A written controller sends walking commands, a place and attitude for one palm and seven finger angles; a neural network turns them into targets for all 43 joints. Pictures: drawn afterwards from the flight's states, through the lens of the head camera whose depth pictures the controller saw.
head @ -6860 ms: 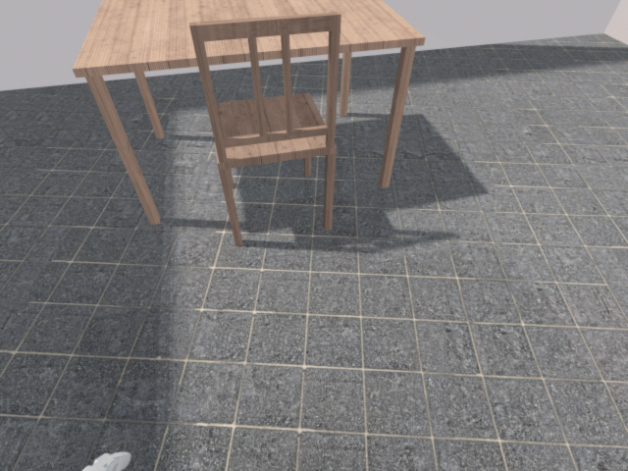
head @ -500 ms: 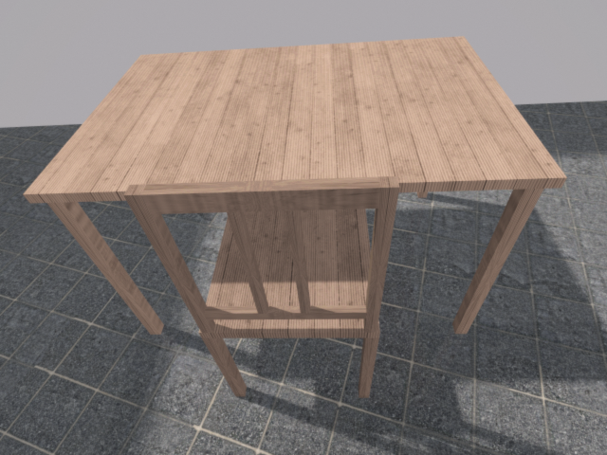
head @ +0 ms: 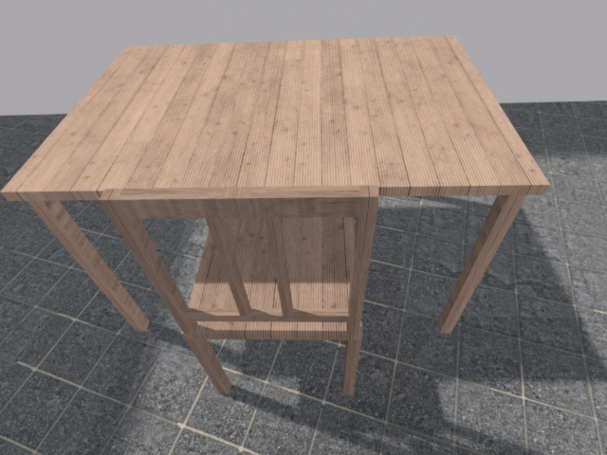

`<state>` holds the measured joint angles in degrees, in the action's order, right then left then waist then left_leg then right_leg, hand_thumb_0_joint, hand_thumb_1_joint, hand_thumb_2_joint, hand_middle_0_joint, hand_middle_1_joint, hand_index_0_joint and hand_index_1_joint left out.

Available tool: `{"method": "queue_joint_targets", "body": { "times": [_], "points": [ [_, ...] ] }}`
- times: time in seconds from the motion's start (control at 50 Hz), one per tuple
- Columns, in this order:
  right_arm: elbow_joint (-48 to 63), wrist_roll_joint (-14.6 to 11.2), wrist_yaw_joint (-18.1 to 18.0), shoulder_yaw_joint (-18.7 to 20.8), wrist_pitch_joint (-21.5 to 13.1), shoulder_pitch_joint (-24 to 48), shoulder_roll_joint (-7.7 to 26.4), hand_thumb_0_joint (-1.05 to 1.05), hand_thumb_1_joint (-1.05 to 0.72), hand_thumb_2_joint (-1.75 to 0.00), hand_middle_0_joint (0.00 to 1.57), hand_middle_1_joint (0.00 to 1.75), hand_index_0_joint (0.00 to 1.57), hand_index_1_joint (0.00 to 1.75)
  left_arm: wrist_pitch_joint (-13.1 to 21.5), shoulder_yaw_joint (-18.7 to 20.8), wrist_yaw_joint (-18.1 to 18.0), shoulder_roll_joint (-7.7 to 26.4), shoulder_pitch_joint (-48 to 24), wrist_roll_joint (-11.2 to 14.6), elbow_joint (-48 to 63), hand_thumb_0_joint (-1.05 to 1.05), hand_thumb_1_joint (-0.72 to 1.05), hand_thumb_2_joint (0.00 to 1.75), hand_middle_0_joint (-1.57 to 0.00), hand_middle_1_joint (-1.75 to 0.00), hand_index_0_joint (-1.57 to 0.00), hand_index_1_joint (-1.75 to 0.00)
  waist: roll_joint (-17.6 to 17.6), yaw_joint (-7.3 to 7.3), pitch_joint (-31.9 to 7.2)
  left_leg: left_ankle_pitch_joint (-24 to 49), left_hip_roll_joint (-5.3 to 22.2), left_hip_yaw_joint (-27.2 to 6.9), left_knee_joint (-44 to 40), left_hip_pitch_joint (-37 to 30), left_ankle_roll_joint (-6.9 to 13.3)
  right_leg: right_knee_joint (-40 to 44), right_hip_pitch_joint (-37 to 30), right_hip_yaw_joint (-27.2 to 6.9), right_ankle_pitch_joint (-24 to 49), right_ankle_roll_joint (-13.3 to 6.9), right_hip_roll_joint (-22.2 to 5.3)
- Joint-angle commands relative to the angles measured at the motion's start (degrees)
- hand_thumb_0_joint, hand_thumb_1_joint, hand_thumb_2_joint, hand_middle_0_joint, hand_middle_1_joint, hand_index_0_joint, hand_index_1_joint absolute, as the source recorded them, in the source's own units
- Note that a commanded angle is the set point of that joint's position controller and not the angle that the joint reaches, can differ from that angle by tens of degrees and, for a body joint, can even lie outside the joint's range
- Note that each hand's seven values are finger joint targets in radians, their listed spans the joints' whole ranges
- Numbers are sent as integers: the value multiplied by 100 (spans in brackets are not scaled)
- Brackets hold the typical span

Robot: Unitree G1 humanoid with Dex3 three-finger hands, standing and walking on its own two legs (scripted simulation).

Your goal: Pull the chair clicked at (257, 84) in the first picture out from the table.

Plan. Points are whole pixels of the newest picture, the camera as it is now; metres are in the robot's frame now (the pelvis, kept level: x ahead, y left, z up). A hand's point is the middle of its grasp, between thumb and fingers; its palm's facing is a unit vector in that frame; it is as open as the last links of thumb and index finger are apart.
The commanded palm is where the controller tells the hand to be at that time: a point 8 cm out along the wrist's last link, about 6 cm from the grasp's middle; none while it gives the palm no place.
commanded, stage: look again from close up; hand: left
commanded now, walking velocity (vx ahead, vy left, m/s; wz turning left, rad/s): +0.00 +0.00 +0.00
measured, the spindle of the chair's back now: (231, 270) +0.45 +0.17 -0.09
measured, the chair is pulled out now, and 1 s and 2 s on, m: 0.00 0.00 0.00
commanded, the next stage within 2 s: none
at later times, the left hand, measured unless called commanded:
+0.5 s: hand out of the picture -0.03 +0.13 -0.17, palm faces +0.05 -0.98 -0.19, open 7.4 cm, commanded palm none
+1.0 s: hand out of the picture -0.01 +0.15 -0.17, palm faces +0.04 -0.98 -0.19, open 7.4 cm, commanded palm none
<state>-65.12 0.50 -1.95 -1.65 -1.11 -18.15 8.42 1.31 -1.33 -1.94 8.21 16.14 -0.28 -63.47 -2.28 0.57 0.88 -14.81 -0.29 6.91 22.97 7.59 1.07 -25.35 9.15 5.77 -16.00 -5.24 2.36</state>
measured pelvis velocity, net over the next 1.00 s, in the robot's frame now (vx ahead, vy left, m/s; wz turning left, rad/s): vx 0.01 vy -0.01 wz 0.01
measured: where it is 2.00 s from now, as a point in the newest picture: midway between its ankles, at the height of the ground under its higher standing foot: outside the picture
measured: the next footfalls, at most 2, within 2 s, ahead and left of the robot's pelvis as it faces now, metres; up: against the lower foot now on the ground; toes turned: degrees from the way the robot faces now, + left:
none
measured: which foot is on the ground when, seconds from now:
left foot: down 0.00-1.00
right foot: down 0.00-1.00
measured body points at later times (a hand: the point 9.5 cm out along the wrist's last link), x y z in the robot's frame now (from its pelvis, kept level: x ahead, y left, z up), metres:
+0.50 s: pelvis +0.00 -0.02 +0.00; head +0.00 -0.04 +0.45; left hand -0.03 +0.19 -0.15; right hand -0.02 -0.23 -0.17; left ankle -0.03 +0.10 -0.74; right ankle -0.02 -0.05 -0.74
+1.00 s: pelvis +0.01 -0.01 +0.00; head +0.01 -0.02 +0.45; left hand -0.01 +0.20 -0.15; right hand -0.02 -0.21 -0.17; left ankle -0.03 +0.10 -0.74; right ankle -0.02 -0.05 -0.74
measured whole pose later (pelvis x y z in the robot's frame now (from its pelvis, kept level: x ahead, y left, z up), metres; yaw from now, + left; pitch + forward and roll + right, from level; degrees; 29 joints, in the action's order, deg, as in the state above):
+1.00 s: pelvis +0.01 -0.01 +0.00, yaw +0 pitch +0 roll +1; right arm -66.6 0.0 -2.4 -1.7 -1.4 -19.6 6.7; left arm 1.3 -1.6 -2.7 6.7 19.4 0.0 -63.9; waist -0.7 -0.2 -0.3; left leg -14.8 1.2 5.9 21.8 6.9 0.0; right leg -20.4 6.6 6.5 -14.4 -5.9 4.2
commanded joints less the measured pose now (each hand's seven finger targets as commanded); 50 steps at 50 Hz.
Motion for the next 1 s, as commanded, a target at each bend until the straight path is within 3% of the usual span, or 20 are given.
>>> {"method": "queue_joint_targets", "body": {
  "times": [0.0,0.32,0.4,0.42,0.54,0.7,0.74,0.8,0.82,0.98],
  "points": [
    [100,16,-24,72,-85,-399,422,0,-90,-90,20,30,20,30,103,96,-45,495,456,-1,118,0,90,90,-20,-30,-20,-30,405,-50,191,919,616,-715,-362,131,83,570,-76,-1010,2064,200,-1007],
    [30,-11,-22,67,3,-395,334,0,-90,-90,20,30,20,30,91,111,-77,530,566,-6,66,0,90,90,-20,-30,-20,-30,401,-53,496,396,530,-582,-403,181,37,1119,23,-1147,1515,475,-986],
    [19,-7,-29,64,-17,-483,342,0,-90,-90,20,30,20,30,113,113,-82,504,642,-1,46,0,90,90,-20,-30,-20,-30,318,-40,325,471,521,-610,-367,151,29,1112,-83,-1179,1611,488,-993],
    [22,-16,-32,64,-5,-448,303,0,-90,-90,20,30,20,30,97,112,-81,510,633,-2,48,0,90,90,-20,-30,-20,-30,271,-54,473,401,516,-580,-384,197,28,1174,-10,-1155,1519,517,-977],
    [11,-17,-36,64,-9,-558,292,0,-90,-90,20,30,20,30,99,110,-89,465,714,-4,50,0,90,90,-20,-30,-20,-30,370,-49,482,370,494,-595,-342,288,27,1245,-30,-1189,1318,576,-960],
    [-30,-21,-55,59,-49,-673,255,0,-90,-90,20,30,20,30,105,98,-105,412,805,9,48,0,90,90,-20,-30,-20,-30,371,-60,303,546,526,-614,-344,283,46,1070,-226,-1113,1854,576,-941],
    [-36,-24,-59,59,-51,-674,217,0,-90,-90,20,30,20,30,94,98,-106,382,805,9,61,0,90,90,-20,-30,-20,-30,344,-70,443,581,530,-632,-356,349,53,1052,-154,-1101,1826,575,-907],
    [-47,-29,-66,53,-85,-723,226,0,-90,-90,20,30,20,30,110,98,-112,383,859,10,69,0,90,90,-20,-30,-20,-30,364,-78,225,794,564,-629,-327,249,72,928,-301,-1041,2220,570,-923],
    [-50,-34,-72,54,-73,-672,203,0,-90,-90,20,30,20,30,97,94,-111,389,847,17,64,0,90,90,-20,-30,-20,-30,347,-97,367,699,556,-607,-345,301,69,974,-227,-1044,2138,596,-909],
    [-88,-30,-72,48,-96,-706,214,0,-90,-90,20,30,20,30,93,80,-112,358,882,14,87,0,90,90,-20,-30,-20,-30,295,-89,328,873,595,-667,-354,198,100,888,-143,-1015,1990,524,-892]
  ]
}}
